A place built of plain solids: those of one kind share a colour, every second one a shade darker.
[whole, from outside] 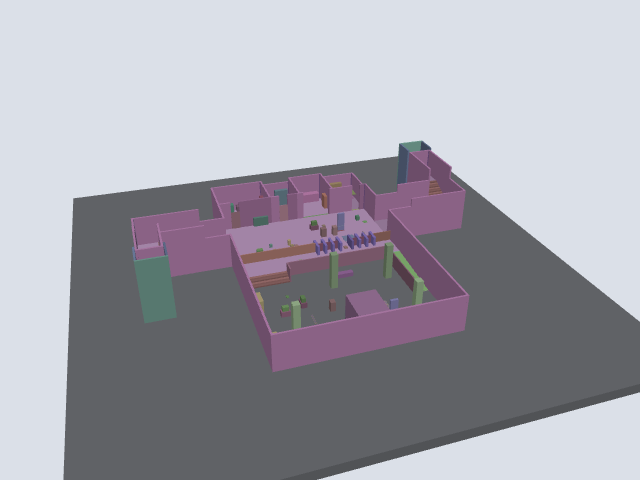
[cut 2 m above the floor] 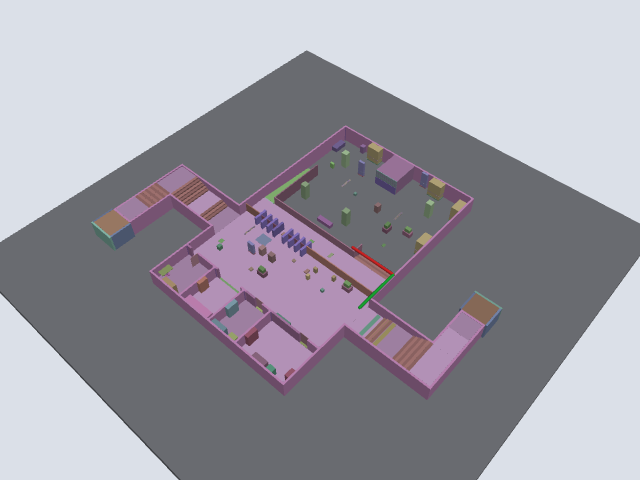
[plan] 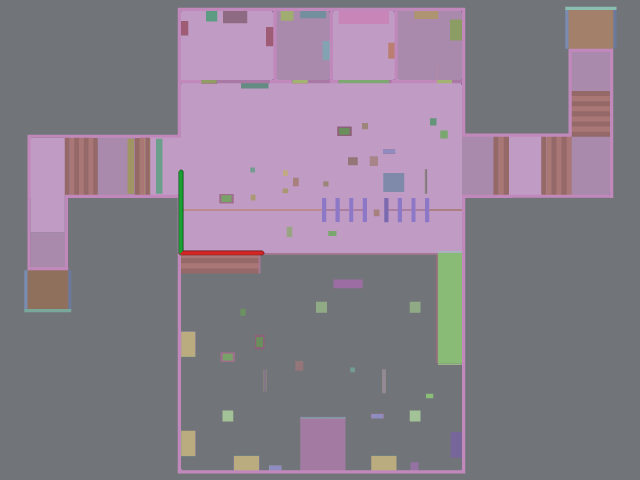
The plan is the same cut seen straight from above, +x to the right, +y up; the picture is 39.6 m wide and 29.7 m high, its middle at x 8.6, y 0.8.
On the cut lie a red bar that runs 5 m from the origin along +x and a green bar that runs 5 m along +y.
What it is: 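A metro's ticket hall under a street; an unpaid hall three or four risers over a paid hall, a gate line, a broad flight and a ramp between them; passages 3.4 to 4.6 m broad that end in the first flights of the street stairs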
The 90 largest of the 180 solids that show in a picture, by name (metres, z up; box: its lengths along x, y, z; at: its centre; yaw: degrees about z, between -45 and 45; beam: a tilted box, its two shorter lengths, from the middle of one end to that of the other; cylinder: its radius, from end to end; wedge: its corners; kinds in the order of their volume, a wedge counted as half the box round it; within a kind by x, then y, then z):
{
 "raised_1": {"box": [2.12, 2.15, 3.51], "at": [-8.24, 0.2, 1.7]},
 "raised_2": {"box": [2.12, 2.33, 2.22], "at": [-8.24, 2.44, 1.06]},
 "raised_3": {"box": [2.12, 3.52, 2.22], "at": [-8.24, 5.36, 1.06]},
 "raised_4": {"box": [4.32, 3.52, 1.1], "at": [-5.02, 5.36, 0.5]},
 "raised_5": {"box": [2.86, 3.52, 0.62], "at": [-1.43, 5.36, 0.26]},
 "raised_6": {"box": [5.71, 4.27, 0.62], "at": [2.86, 12.83, 0.26]},
 "raised_7": {"box": [3.29, 4.27, 0.62], "at": [7.56, 12.83, 0.26]},
 "raised_8": {"box": [17.39, 10.5, 0.62], "at": [8.69, 5.25, 0.26]},
 "raised_9": {"box": [3.81, 4.27, 0.62], "at": [11.31, 12.83, 0.26]},
 "raised_10": {"box": [3.97, 4.27, 0.62], "at": [15.4, 12.83, 0.26]},
 "raised_11": {"box": [2.91, 3.58, 0.62], "at": [18.84, 5.4, 0.26]},
 "raised_12": {"box": [3.89, 3.58, 1.04], "at": [22.24, 5.4, 0.47]},
 "raised_13": {"box": [2.37, 3.58, 1.95], "at": [25.36, 5.4, 0.92]},
 "raised_14": {"box": [2.37, 2.41, 3.3], "at": [25.36, 11.22, 1.6]},
 "wall_1": {"box": [0.2, 2.55, 6.29], "at": [-9.4, 0.2, 3.1]},
 "wall_2": {"box": [0.2, 2.73, 6.29], "at": [-9.4, 2.44, 3.1]},
 "wall_3": {"box": [0.2, 3.92, 5.33], "at": [-9.4, 5.36, 2.62]},
 "wall_4": {"box": [2.52, 0.2, 6.29], "at": [-8.24, -0.97, 3.1]},
 "wall_5": {"box": [2.52, 0.2, 5.33], "at": [-8.24, 7.22, 2.62]},
 "wall_6": {"box": [0.2, 2.55, 6.29], "at": [-7.08, 0.2, 3.1]},
 "wall_7": {"box": [0.2, 2.53, 6.29], "at": [-7.08, 2.34, 3.1]},
 "wall_8": {"box": [4.72, 0.2, 5.33], "at": [-5.02, 7.22, 2.62]},
 "wall_9": {"box": [4.52, 0.2, 5.33], "at": [-4.92, 3.5, 2.62]},
 "wall_10": {"box": [3.06, 0.2, 3.89], "at": [-1.53, 3.5, 1.9]},
 "wall_11": {"box": [3.06, 0.2, 3.89], "at": [-1.53, 7.22, 1.9]},
 "wall_12": {"box": [0.2, 13.85, 3.89], "at": [-0.1, -6.73, 1.9]},
 "wall_13": {"box": [0.2, 3.81, 3.89], "at": [-0.1, 1.7, 1.9]},
 "wall_14": {"box": [0.2, 3.57, 3.89], "at": [-0.1, 8.91, 1.9]},
 "wall_15": {"box": [0.2, 4.67, 3.89], "at": [-0.1, 12.83, 1.9]},
 "wall_16": {"box": [1.45, 0.2, 3.89], "at": [0.53, 10.6, 1.9]},
 "wall_17": {"box": [6.11, 0.2, 3.89], "at": [2.86, 15.07, 1.9]},
 "wall_18": {"box": [3.71, 0.2, 3.89], "at": [4.06, 10.6, 1.9]},
 "wall_19": {"box": [0.2, 4.67, 3.89], "at": [5.81, 12.83, 1.9]},
 "wall_20": {"box": [1.18, 0.2, 3.89], "at": [6.3, 10.6, 1.9]},
 "wall_21": {"box": [3.69, 0.2, 3.41], "at": [7.56, 15.07, 1.66]},
 "wall_22": {"box": [1.56, 0.2, 3.89], "at": [8.62, 10.6, 1.9]},
 "wall_23": {"box": [17.79, 0.2, 3.89], "at": [8.69, -13.55, 1.9]},
 "wall_24": {"box": [0.2, 4.67, 3.89], "at": [9.3, 12.83, 1.9]},
 "wall_25": {"box": [4.21, 0.2, 3.89], "at": [11.31, 15.07, 1.9]},
 "wall_26": {"box": [0.2, 4.67, 3.89], "at": [13.32, 12.83, 1.9]},
 "wall_27": {"box": [2.6, 0.2, 3.89], "at": [14.52, 10.6, 1.9]},
 "wall_28": {"box": [4.37, 0.2, 3.41], "at": [15.4, 15.07, 1.66]},
 "wall_29": {"box": [0.2, 13.85, 3.89], "at": [17.49, -6.73, 1.9]},
 "wall_30": {"box": [0.2, 3.81, 3.89], "at": [17.49, 1.7, 1.9]},
 "wall_31": {"box": [0.2, 3.5, 3.89], "at": [17.49, 8.94, 1.9]},
 "wall_32": {"box": [0.2, 4.67, 3.41], "at": [17.49, 12.83, 1.66]},
 "wall_33": {"box": [3.1, 0.2, 3.89], "at": [18.94, 3.5, 1.9]},
 "wall_34": {"box": [3.1, 0.2, 3.89], "at": [18.94, 7.29, 1.9]},
 "wall_35": {"box": [4.09, 0.2, 4.85], "at": [22.14, 7.29, 2.38]},
 "wall_36": {"box": [4.29, 0.2, 4.85], "at": [22.23, 3.5, 2.38]},
 "wall_37": {"box": [0.2, 3.03, 6.29], "at": [24.08, 8.7, 3.1]},
 "wall_38": {"box": [0.2, 2.81, 6.29], "at": [24.08, 11.22, 3.1]},
 "wall_39": {"box": [2.77, 0.2, 4.85], "at": [25.36, 3.5, 2.38]},
 "wall_40": {"box": [2.77, 0.2, 6.29], "at": [25.36, 12.53, 3.1]},
 "wall_41": {"box": [0.2, 3.98, 4.85], "at": [26.65, 5.4, 2.38]},
 "wall_42": {"box": [0.2, 3.23, 6.29], "at": [26.65, 8.6, 3.1]},
 "wall_43": {"box": [0.2, 2.81, 6.29], "at": [26.65, 11.22, 3.1]},
 "area_1": {"box": [2.52, 2.4, 3.51], "at": [-8.24, -2.27, 1.7]},
 "area_2": {"box": [2.77, 2.4, 3.3], "at": [25.36, 13.83, 1.6]},
 "train_well_1": {"box": [2.81, 3.21, 3.89], "at": [8.78, -11.85, 1.9]},
 "area_side_1": {"box": [0.2, 2.4, 6.71], "at": [-9.6, -2.27, 3.3]},
 "area_side_2": {"box": [0.2, 2.4, 6.71], "at": [-6.88, -2.27, 3.3]},
 "area_side_3": {"box": [0.2, 2.4, 6.5], "at": [23.88, 13.83, 3.2]},
 "area_side_4": {"box": [0.2, 2.4, 6.5], "at": [26.85, 13.83, 3.2]},
 "booth_1": {"box": [0.88, 1.56, 1.9], "at": [0.45, -11.79, 1.05]},
 "booth_2": {"box": [0.88, 1.56, 1.9], "at": [0.45, -5.65, 1.05]},
 "booth_3": {"box": [1.56, 0.88, 1.9], "at": [4.05, -13.0, 1.05]},
 "booth_4": {"box": [1.56, 0.88, 1.9], "at": [12.55, -13.0, 1.05]},
 "area_end_1": {"box": [2.92, 0.2, 6.71], "at": [-8.24, -3.57, 3.3]},
 "area_end_2": {"box": [3.17, 0.2, 6.5], "at": [25.36, 15.13, 3.2]},
 "flight_1": {"box": [0.3, 3.52, 1.18], "at": [-7.04, 5.36, 1.58]},
 "flight_2": {"box": [0.29, 3.52, 1.02], "at": [-6.75, 5.36, 1.5]},
 "flight_3": {"box": [4.8, 0.33, 0.62], "at": [2.4, -0.16, 0.26]},
 "flight_4": {"box": [0.31, 3.58, 0.8], "at": [23.71, 5.4, 1.34]},
 "flight_5": {"box": [0.32, 3.58, 0.96], "at": [24.02, 5.4, 1.42]},
 "flight_6": {"box": [2.37, 0.31, 1.26], "at": [25.36, 9.55, 2.48]},
 "flight_7": {"box": [2.37, 0.32, 1.41], "at": [25.36, 9.86, 2.55]},
 "column_1": {"box": [0.67, 0.67, 3.89], "at": [2.9, -10.09, 1.9]},
 "column_2": {"box": [0.67, 0.67, 3.89], "at": [8.69, -3.36, 1.9]},
 "column_3": {"box": [0.67, 0.67, 3.89], "at": [14.49, -10.09, 1.9]},
 "column_4": {"box": [0.67, 0.67, 3.89], "at": [14.49, -3.36, 1.9]},
 "upstand_1": {"box": [11.09, 0.12, 1.62], "at": [10.34, -0.06, 0.76]},
 "upstand_2": {"box": [0.12, 6.84, 1.62], "at": [15.83, -3.42, 0.76]},
 "slope_1": {"wedge": [[15.89, -6.84, -0.05], [15.89, -6.84, 0.0], [15.89, 0.0, -0.05], [15.89, 0.0, 0.57], [17.39, -6.84, -0.05], [17.39, -6.84, 0.0], [17.39, 0.0, -0.05], [17.39, 0.0, 0.57]]},
 "counter_1": {"box": [3.11, 0.8, 1.1], "at": [11.31, 14.57, 1.07]},
 "shelving_1": {"box": [1.6, 0.45, 2.0], "at": [8.18, 14.74, 1.52]},
 "shelving_2": {"box": [0.45, 1.2, 2.0], "at": [8.98, 12.52, 1.52]},
 "lockers_1": {"box": [1.5, 0.5, 1.9], "at": [15.17, 14.72, 1.47]},
 "cabinet_1": {"box": [0.45, 1.2, 2.0], "at": [5.49, 13.39, 1.52]},
 "barrier_1": {"box": [8.72, 0.1, 1.15], "at": [4.36, 2.66, 1.09]}
}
